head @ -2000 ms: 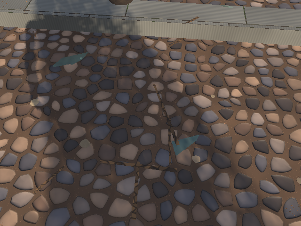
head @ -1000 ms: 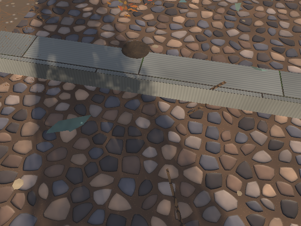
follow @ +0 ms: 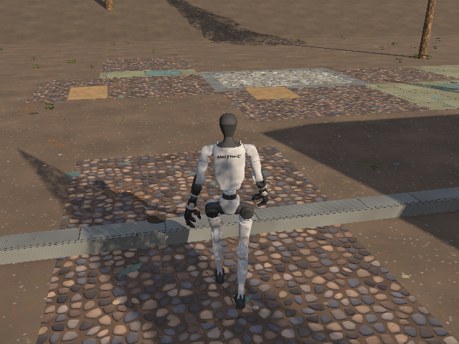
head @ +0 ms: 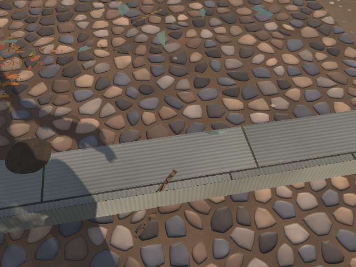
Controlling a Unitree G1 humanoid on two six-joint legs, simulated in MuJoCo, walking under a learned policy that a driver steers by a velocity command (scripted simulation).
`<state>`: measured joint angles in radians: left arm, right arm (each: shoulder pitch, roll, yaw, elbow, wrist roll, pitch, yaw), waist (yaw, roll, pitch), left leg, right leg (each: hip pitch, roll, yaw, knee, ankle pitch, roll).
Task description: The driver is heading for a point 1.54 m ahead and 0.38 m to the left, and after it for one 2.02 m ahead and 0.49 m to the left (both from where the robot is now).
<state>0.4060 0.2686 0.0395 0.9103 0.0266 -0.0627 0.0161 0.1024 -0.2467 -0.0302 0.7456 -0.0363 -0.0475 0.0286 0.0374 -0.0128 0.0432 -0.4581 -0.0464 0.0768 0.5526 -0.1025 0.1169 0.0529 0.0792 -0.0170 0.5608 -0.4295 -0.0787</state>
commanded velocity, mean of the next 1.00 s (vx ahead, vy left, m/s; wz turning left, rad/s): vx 0.50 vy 0.00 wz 0.48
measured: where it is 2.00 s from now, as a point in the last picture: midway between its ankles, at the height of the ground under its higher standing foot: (122, 132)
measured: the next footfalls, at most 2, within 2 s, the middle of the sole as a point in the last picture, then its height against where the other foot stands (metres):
right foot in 0.48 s outside the picture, level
left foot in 0.98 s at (130, 245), level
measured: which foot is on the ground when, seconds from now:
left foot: down 0.00-0.48, up 0.50-0.96, down 0.98-1.00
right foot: down 0.00-0.00, up 0.02-0.46, down 0.48-0.98, up 1.00-1.00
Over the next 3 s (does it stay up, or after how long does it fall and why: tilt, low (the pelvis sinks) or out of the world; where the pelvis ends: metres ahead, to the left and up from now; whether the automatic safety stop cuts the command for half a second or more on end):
stays up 1.46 0.29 0.12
